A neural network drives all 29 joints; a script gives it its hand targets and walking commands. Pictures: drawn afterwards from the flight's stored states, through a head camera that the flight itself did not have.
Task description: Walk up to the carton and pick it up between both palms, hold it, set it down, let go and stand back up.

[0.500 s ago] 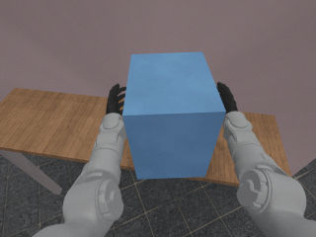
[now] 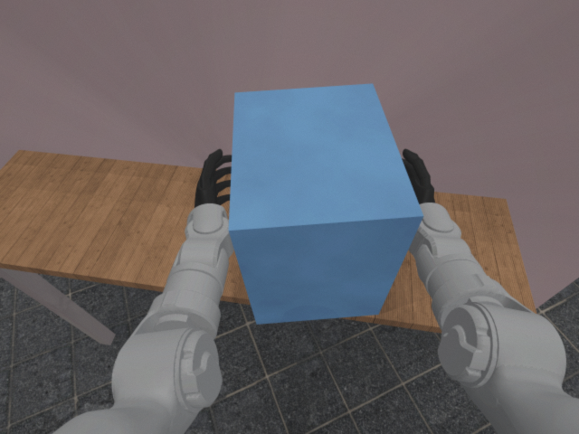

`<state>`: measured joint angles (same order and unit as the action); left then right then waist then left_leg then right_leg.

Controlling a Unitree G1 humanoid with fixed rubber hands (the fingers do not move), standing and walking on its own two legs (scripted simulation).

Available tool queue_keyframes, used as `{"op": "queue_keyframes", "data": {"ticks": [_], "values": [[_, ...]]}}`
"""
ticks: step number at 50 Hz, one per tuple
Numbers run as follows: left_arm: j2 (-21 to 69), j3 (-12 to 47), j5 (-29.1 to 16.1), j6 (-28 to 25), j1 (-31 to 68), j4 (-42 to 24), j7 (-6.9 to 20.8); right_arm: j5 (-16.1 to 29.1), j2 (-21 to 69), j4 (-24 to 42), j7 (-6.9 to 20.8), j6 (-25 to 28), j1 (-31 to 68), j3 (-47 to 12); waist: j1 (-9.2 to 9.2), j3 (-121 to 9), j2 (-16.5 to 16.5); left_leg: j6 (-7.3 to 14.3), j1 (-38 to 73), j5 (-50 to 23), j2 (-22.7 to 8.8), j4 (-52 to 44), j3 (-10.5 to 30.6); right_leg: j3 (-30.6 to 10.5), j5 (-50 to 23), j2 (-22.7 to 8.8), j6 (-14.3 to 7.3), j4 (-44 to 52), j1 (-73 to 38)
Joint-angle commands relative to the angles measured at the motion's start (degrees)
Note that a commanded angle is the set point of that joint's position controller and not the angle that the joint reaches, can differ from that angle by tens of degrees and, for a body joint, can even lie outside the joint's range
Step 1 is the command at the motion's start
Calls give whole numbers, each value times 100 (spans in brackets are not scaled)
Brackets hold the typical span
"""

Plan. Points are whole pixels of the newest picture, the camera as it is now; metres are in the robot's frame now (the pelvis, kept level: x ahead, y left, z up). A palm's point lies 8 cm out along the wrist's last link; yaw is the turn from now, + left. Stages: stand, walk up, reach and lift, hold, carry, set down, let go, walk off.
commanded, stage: set down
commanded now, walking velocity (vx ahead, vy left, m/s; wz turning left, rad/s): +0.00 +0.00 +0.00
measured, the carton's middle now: (311, 211) +0.45 +0.05 +0.03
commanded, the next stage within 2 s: none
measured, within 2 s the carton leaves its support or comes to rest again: neither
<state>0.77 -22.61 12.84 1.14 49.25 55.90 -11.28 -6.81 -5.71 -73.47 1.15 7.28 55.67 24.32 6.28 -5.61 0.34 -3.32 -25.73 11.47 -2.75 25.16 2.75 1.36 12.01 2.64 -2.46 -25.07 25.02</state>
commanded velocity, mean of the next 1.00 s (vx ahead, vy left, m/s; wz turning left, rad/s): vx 0.00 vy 0.00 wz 0.00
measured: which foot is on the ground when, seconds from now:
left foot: down 0.00-1.00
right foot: down 0.00-1.00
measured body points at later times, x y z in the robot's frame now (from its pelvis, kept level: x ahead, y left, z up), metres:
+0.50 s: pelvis -0.02 +0.00 +0.00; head +0.06 +0.00 +0.44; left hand +0.39 +0.20 +0.04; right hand +0.43 -0.13 +0.02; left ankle +0.00 +0.16 -0.74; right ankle -0.01 -0.09 -0.74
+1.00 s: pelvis -0.06 -0.01 -0.01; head -0.01 -0.01 +0.44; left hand +0.31 +0.18 +0.03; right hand +0.36 -0.19 +0.02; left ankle +0.00 +0.15 -0.74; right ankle -0.01 -0.09 -0.74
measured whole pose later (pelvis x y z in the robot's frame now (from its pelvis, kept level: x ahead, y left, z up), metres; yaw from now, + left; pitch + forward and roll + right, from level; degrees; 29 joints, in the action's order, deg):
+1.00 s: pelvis -0.06 -0.01 -0.01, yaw -1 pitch +14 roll +0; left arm -0.4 -5.5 0.8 -4.8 29.6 43.5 -13.8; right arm 16.0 -16.1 -60.1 4.8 9.7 35.9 3.6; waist 6.8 -8.9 0.3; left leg -3.3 -33.3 6.1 -3.3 25.2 2.7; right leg 1.4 6.7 3.3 -3.3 -25.8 33.2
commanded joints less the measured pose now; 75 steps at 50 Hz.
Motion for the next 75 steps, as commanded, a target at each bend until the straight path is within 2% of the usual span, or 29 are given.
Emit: {"op": "queue_keyframes", "data": {"ticks": [1,6,8,13,15,18,20,21,22,25,27,28,31,33,35,38,43,46,47,49,52,53,54,59,60,62,65,68,75], "values": [[-644,1250,-1098,-552,2739,-555,-216,1081,-1505,809,-197,434,3284,-1572,154,-4432,310,-98,570,-2635,109,373,-807,-85,-3495,90,316,-87,-1710],[-739,1343,-1342,-901,2372,-854,-180,1429,-1730,1121,-312,681,3055,-1980,117,-5234,390,-125,30,-3121,169,492,-808,-171,-4781,51,415,-396,-2595],[-736,1280,-1217,-929,2279,-971,-168,1337,-1798,968,-345,762,2897,-1880,16,-5506,255,-178,-2,-3160,201,450,-828,-133,-4813,85,412,-402,-2665],[-763,1260,-1275,-1100,1930,-1263,-166,1564,-2002,1346,-321,928,2735,-2090,145,-5966,311,-159,39,-3335,148,540,-844,-96,-4919,132,386,-523,-2573],[-563,1462,-1276,-1096,1494,-1340,-152,1580,-2102,1420,-306,1037,2380,-2078,-58,-5746,238,-203,322,-3646,149,598,-751,-26,-5091,182,355,-527,-2375],[-574,1466,-1311,-1131,1518,-1270,-102,1683,-2152,1589,-327,1114,2408,-2197,-59,-5631,303,-175,299,-3350,162,581,-730,-14,-4885,148,342,-485,-2440],[-389,1689,-1350,-1150,609,-2002,-88,1888,-2272,2100,-255,1299,1737,-2296,-93,-5751,189,-173,492,-3824,159,637,-618,26,-5372,205,319,-583,-2524],[-518,1547,-1400,-1190,1024,-1640,-91,1867,-2266,2197,-276,1293,2030,-2316,-10,-5660,427,-104,213,-3429,211,586,-747,-33,-5158,166,373,-543,-2474],[-455,1581,-1394,-1212,755,-2071,-109,1871,-2381,2202,-243,1351,1711,-2255,-91,-5550,362,-90,-55,-3335,253,427,-717,-60,-5251,139,340,-600,-2765],[-476,1640,-1382,-1168,605,-2177,-104,2149,-2494,2013,-133,1243,1500,-2401,-51,-4908,194,-172,739,-3037,154,464,-639,72,-4059,220,227,-341,-2162],[-305,1839,-1405,-1046,-108,-2767,-94,2382,-2584,2360,-16,1305,892,-2539,-128,-4947,196,-134,1062,-3189,142,480,-573,100,-4128,246,197,-296,-2202],[-318,1804,-1461,-1080,217,-2606,-121,2480,-2545,2472,14,1274,1149,-2654,-8,-4770,295,-86,995,-2725,149,402,-606,85,-3494,235,202,-205,-2006],[-311,1904,-1574,-1016,-274,-2801,-111,2585,-2593,2704,179,1192,656,-2674,-78,-4138,546,61,1005,-1957,131,202,-587,32,-2282,209,170,-41,-1764],[-589,1883,-1724,-1115,325,-3120,-282,2749,-2695,2988,318,1133,1145,-2594,65,-4087,383,117,929,-1280,143,134,-699,76,-1018,197,83,36,-1298],[-535,2071,-1875,-1088,222,-3134,-351,2733,-2693,3027,418,958,1011,-2531,-21,-3735,467,176,878,-820,147,66,-716,71,-357,183,2,113,-1035],[-848,2025,-2043,-1090,1033,-2509,-409,2558,-2514,3053,481,683,1626,-2555,107,-3385,626,276,245,145,241,77,-809,-236,1229,39,-14,164,-770],[-872,2051,-2107,-907,596,-2430,-393,2363,-2547,2801,470,443,1076,-2299,-36,-3220,814,345,209,208,257,40,-777,-414,1510,-42,23,265,-1009],[-786,2048,-2052,-852,45,-2615,-399,2299,-2548,2999,496,417,618,-2262,43,-3077,825,351,352,-45,257,-2,-746,-431,1290,-30,46,276,-1200],[-685,2137,-2027,-834,-478,-2812,-387,2319,-2691,2926,504,453,68,-2190,-117,-3184,759,325,596,-258,257,-63,-692,-336,923,38,19,274,-1391],[-723,1947,-1890,-798,-771,-3114,-323,2291,-2686,3115,484,522,-232,-2193,-83,-3076,899,358,778,-479,250,-55,-709,-451,784,-34,101,338,-1594],[-509,2066,-1758,-716,-1783,-3913,-243,2517,-2757,3540,475,710,-1132,-2308,-179,-3158,669,311,1330,-1253,247,-103,-632,-216,-781,74,144,244,-1956],[-328,2275,-1704,-675,-2610,-4136,-95,2530,-2679,3566,449,788,-1987,-2393,-503,-3162,720,307,1575,-1617,275,-62,-558,-260,-1456,11,178,268,-2320],[-511,2154,-1727,-762,-1937,-4482,-150,2592,-2884,3819,479,876,-1357,-2291,-359,-3077,600,264,1380,-1337,299,-171,-603,-146,-1232,54,219,213,-2287],[-467,2163,-1715,-656,-1974,-4462,-49,2504,-2661,4513,491,1088,-1257,-2254,-457,-2497,778,434,748,-862,372,-280,-578,-314,-1620,-118,280,85,-2357],[-216,2359,-1644,-734,-3283,-5002,-43,2616,-2623,4780,523,1233,-2507,-2404,-547,-2464,797,388,1135,-1514,387,-271,-496,-243,-2532,-66,246,41,-2767],[-133,2454,-1631,-780,-3694,-5204,5,2640,-2661,4932,544,1356,-2949,-2383,-619,-2483,764,372,1197,-1643,407,-294,-413,-294,-3029,-156,316,7,-2839],[-315,2188,-1554,-834,-3500,-4799,30,2544,-2522,4967,562,1342,-2871,-2515,-462,-2040,889,430,808,-999,453,-438,-429,-487,-2383,-290,355,33,-2783],[-434,2194,-1505,-839,-3729,-5387,-81,2682,-2479,5212,604,1305,-3353,-2597,-491,-1834,730,427,1104,-1032,434,-472,-418,-346,-2300,-229,281,46,-2570],[-428,2279,-1599,-776,-3780,-5549,-222,2766,-2521,5500,711,1255,-3517,-2571,-417,-1688,749,406,1175,-700,369,-464,-455,-419,-1419,-238,211,162,-2255]]}}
